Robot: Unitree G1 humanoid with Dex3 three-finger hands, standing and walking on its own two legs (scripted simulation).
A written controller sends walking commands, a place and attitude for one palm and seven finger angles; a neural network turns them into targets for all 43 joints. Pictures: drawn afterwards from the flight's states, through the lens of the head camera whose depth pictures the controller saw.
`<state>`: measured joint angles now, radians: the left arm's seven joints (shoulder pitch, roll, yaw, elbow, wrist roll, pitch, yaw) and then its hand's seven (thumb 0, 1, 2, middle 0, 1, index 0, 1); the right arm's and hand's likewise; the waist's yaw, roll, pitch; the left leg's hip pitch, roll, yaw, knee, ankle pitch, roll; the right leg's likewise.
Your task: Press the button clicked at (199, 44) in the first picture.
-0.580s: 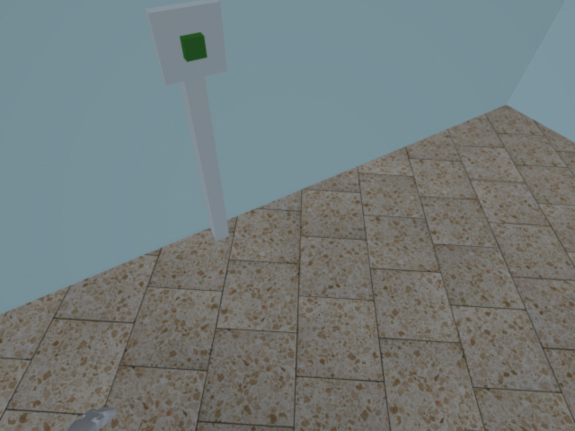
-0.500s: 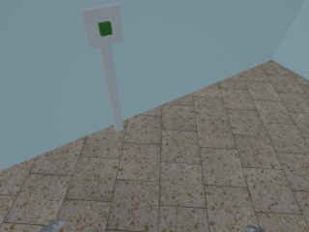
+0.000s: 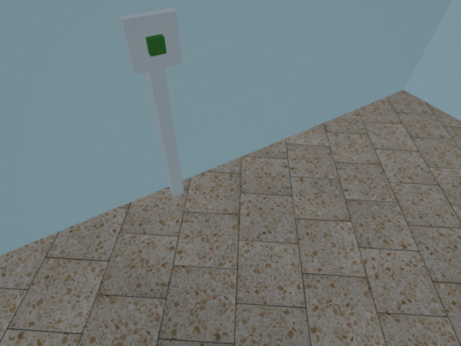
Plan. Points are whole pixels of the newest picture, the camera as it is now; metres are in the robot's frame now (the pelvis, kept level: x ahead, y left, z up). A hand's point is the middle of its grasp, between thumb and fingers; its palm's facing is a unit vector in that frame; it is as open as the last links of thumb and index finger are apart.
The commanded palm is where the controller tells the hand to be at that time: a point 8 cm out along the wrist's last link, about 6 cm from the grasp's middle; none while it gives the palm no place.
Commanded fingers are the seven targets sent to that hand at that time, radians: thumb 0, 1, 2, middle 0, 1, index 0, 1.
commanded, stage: stand and wait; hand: left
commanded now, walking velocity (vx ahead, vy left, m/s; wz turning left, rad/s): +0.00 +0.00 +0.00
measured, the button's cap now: (156, 45) +0.96 +0.31 +0.08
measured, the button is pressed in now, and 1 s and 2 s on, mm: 0 0 0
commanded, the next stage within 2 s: look at it before walking up in 0.32 s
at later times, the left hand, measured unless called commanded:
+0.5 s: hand out of the picture +0.06 +0.23 -0.15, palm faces -0.04 -0.94 -0.33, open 7.4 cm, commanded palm none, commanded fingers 0.00 0.90 0.90 -0.20 -0.30 -0.20 -0.30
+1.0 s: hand out of the picture +0.07 +0.23 -0.15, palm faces -0.05 -0.94 -0.33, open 7.4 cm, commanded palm none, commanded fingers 0.00 0.90 0.90 -0.20 -0.30 -0.20 -0.30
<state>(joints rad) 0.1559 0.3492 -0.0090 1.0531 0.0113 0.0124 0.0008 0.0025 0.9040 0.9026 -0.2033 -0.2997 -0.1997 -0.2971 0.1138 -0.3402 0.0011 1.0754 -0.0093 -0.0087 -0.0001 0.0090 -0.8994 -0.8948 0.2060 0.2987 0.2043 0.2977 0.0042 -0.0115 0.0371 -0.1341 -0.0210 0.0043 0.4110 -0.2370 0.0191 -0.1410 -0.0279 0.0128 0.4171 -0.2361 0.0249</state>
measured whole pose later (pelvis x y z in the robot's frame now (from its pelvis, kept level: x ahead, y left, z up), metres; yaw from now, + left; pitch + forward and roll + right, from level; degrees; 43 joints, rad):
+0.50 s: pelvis -0.01 -0.01 +0.00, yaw +0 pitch -2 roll +0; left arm 0.14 0.34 -0.01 1.08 0.01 0.00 0.00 0.00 0.90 0.90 -0.20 -0.30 -0.20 -0.30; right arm 0.13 -0.34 0.00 1.12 -0.01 -0.01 0.01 0.01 -0.90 -0.89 0.21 0.30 0.20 0.30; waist 0.00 0.00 0.03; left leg -0.14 0.00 0.00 0.37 -0.19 0.00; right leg -0.16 -0.01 0.01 0.39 -0.20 0.01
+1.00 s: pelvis -0.01 -0.01 +0.00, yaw -1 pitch -2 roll +0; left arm 0.13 0.35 -0.01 1.08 0.01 0.00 0.00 0.00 0.90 0.90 -0.20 -0.30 -0.20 -0.30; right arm 0.11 -0.34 0.01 1.12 -0.01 -0.01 0.00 0.01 -0.90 -0.89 0.21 0.30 0.20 0.30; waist 0.00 -0.01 0.04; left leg -0.13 0.01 0.01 0.36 -0.20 0.00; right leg -0.15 0.00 0.02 0.37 -0.20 0.00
